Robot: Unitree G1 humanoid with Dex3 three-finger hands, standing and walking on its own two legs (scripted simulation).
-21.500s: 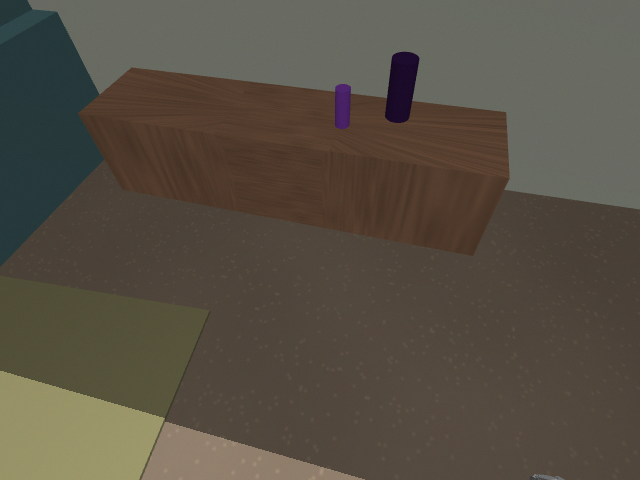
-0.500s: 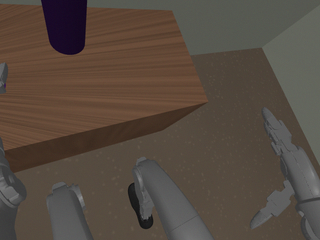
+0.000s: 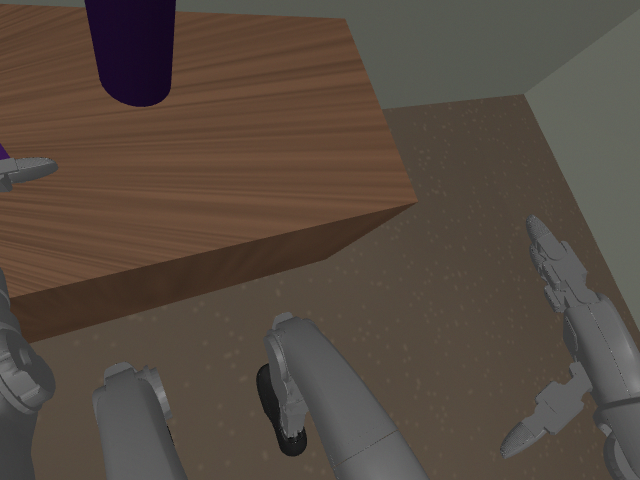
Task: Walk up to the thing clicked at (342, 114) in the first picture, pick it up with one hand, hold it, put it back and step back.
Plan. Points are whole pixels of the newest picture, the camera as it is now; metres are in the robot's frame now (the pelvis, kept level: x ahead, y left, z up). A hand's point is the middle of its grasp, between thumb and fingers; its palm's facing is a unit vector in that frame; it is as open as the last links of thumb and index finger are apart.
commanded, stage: withdraw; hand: left
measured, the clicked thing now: out of the picture +0.54 +0.23 -0.05
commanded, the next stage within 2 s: rise in 0.32 s
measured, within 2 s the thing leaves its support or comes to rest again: neither
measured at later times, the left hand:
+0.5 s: hand out of the picture +0.54 +0.30 +0.07, palm faces +0.28 -0.96 -0.09, open 17.4 cm
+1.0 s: hand out of the picture +0.44 +0.35 +0.14, palm faces +0.36 -0.86 -0.37, open 17.3 cm
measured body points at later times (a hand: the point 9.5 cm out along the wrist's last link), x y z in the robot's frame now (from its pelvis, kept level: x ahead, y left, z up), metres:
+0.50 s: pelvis +0.01 +0.01 +0.06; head +0.19 +0.08 +0.47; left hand +0.52 +0.35 +0.07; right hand +0.19 -0.25 +0.14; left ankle +0.06 +0.12 -0.51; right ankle +0.06 -0.14 -0.51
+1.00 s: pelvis +0.05 +0.01 +0.15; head +0.13 +0.05 +0.59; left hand +0.41 +0.39 +0.16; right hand +0.23 -0.19 +0.14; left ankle +0.06 +0.12 -0.51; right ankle +0.06 -0.14 -0.51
